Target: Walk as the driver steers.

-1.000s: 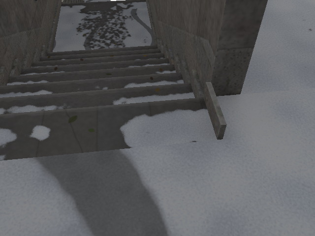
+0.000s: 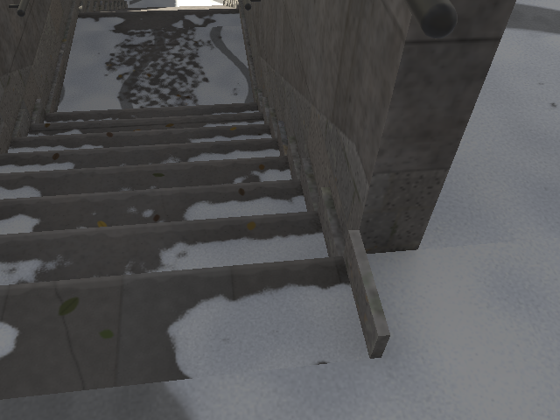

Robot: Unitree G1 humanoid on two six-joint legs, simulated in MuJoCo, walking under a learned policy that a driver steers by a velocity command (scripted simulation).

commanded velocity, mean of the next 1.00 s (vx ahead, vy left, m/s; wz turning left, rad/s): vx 0.43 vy -0.02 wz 0.41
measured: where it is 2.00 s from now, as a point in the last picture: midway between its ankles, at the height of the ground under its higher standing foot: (138, 280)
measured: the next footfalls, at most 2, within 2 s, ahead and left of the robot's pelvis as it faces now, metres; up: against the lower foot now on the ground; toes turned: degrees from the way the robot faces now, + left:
right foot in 0.20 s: +0.23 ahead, -0.16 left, +0.00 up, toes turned -1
left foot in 0.76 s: +0.47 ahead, +0.15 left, +0.00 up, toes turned +19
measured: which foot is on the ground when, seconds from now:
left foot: down 0.00-0.20, up 0.22-0.74, down 0.76-1.00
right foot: up 0.00-0.18, down 0.20-0.80, up 0.82-1.00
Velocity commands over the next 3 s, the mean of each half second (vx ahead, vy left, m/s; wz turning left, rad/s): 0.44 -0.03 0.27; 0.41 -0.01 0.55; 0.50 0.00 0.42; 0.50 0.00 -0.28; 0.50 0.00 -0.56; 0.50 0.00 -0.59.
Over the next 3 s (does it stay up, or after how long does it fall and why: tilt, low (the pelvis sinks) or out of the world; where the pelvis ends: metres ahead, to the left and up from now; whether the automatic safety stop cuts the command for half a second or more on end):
stays up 1.33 0.59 -0.37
